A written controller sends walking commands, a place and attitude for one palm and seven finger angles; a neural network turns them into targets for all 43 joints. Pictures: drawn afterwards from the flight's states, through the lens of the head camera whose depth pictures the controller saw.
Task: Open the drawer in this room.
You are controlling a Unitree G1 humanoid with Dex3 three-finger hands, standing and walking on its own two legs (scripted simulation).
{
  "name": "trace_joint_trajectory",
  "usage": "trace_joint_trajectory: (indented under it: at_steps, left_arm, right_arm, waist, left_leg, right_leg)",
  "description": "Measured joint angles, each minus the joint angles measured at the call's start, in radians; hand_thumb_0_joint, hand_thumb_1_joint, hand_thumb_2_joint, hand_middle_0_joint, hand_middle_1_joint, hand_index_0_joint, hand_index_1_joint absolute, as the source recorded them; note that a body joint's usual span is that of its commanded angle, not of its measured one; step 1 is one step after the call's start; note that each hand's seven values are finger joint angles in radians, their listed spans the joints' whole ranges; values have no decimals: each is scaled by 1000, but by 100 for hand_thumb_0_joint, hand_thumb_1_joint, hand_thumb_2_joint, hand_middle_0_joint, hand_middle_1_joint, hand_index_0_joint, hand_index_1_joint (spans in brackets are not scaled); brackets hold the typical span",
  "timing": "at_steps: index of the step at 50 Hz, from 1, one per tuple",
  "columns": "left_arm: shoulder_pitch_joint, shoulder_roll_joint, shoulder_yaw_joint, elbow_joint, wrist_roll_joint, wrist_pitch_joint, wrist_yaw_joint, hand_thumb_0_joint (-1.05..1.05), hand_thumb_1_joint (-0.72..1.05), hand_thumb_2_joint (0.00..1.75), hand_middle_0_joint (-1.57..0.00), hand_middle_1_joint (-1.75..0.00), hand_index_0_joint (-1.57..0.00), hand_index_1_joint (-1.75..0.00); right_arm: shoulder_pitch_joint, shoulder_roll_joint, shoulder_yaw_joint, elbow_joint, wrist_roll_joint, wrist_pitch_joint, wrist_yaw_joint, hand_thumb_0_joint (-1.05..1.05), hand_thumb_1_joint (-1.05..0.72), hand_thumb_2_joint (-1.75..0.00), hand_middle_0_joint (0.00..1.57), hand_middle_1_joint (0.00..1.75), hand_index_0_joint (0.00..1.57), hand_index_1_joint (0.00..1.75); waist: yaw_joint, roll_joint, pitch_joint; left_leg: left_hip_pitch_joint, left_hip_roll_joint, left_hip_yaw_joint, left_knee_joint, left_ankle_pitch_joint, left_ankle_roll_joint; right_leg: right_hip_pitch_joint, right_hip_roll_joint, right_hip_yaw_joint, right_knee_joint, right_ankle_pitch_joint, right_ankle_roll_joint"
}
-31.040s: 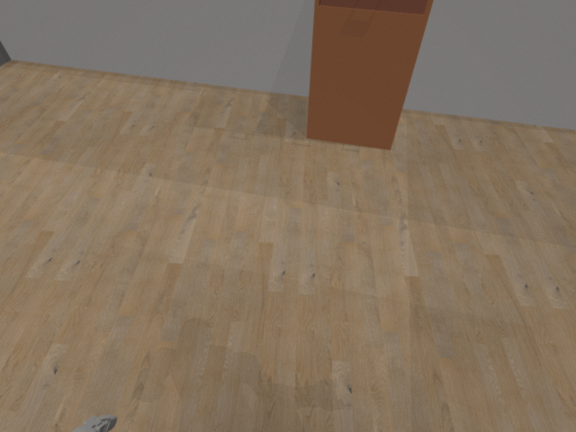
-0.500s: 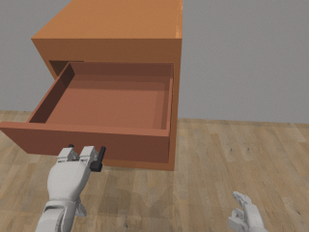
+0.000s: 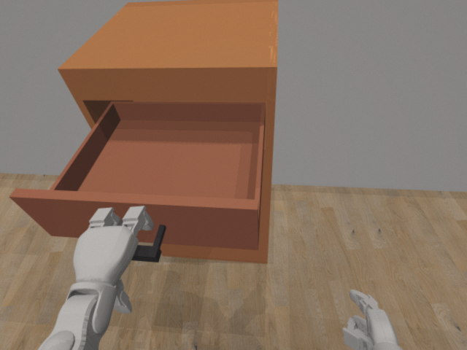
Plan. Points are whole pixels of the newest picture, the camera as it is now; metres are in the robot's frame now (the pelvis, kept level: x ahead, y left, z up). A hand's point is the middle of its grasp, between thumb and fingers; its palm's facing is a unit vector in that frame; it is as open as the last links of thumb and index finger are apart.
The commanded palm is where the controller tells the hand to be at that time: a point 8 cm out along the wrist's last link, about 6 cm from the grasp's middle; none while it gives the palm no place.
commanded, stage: lift the hand off the handle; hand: left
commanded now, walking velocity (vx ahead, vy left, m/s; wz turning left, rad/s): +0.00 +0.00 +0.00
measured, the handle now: (133, 241) +0.28 +0.23 +0.03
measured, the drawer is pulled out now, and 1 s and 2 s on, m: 0.30 0.30 0.30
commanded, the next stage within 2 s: draw the hand back to the body in 0.98 s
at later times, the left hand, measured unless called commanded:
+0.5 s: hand (105, 235) +0.24 +0.23 +0.12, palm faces +0.12 -0.08 -0.99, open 13.7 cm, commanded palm +0.20 +0.22 +0.17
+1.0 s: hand (89, 212) +0.24 +0.22 +0.18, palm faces +0.16 -0.07 -0.99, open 13.8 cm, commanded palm +0.20 +0.22 +0.23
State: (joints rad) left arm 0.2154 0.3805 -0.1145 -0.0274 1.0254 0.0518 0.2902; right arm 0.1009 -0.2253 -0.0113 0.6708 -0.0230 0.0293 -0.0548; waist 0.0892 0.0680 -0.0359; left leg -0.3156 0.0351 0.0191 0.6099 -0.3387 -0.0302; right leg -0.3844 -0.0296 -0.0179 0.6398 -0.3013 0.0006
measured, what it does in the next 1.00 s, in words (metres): stands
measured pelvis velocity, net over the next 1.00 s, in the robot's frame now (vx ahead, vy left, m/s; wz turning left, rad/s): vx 0.00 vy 0.00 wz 0.01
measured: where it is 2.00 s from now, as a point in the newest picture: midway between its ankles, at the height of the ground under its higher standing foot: outside the picture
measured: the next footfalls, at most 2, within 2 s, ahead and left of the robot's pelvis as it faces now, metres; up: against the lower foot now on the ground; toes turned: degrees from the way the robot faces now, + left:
none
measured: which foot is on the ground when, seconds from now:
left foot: down 0.00-1.00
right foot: down 0.00-1.00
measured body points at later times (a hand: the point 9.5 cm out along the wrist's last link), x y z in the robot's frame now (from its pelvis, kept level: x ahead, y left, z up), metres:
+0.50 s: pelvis +0.01 +0.00 +0.01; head +0.01 -0.04 +0.46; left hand +0.23 +0.23 +0.17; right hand +0.25 -0.18 -0.08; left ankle -0.01 +0.14 -0.73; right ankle +0.02 -0.12 -0.73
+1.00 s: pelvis +0.00 +0.00 +0.02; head -0.01 -0.06 +0.46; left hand +0.23 +0.23 +0.23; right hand +0.24 -0.19 -0.08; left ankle -0.01 +0.14 -0.73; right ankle +0.02 -0.12 -0.73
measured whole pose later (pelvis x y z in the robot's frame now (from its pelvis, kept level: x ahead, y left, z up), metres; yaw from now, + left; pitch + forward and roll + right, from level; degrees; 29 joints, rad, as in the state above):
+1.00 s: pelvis +0.00 +0.00 +0.02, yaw +1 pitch -3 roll +1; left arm 0.15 0.53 -0.02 -0.41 0.84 0.17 -0.07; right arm 0.04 -0.27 0.04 0.64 0.02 0.10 0.01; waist 0.12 0.13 0.01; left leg -0.10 0.03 0.01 0.39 -0.24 -0.03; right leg -0.16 -0.03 -0.04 0.43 -0.22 0.00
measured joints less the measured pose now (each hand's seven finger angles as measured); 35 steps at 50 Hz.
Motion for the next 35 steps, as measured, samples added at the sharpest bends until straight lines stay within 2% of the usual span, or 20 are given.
trace_joint_trajectory:
  at_steps: [19,25,35]
  left_arm:
    - [34,40,7,-233,-48,51,-148,0,-49,30,-32,-120,-36,-122]
    - [26,59,18,-292,-71,81,-204,0,-49,30,-32,-120,-34,-121]
    - [-1,106,48,-358,-114,90,-279,0,-49,30,-32,-120,-33,-120]
  right_arm:
    - [-41,-5,28,-17,9,39,34,1,-90,-90,20,29,20,30]
    - [-51,-6,42,-22,15,54,44,1,-90,-90,20,30,20,30]
    - [-58,-20,53,-29,23,68,54,1,-90,-90,20,30,20,30]
  waist:
    - [34,29,21]
    - [39,39,26]
    - [39,50,35]
  left_leg:
    - [134,-6,-8,-122,40,4]
    - [169,-4,-12,-155,52,3]
    - [208,-1,-13,-193,72,0]
  right_leg:
    - [138,-4,-12,-118,33,6]
    - [176,-2,-17,-153,45,5]
    - [215,2,-20,-191,63,4]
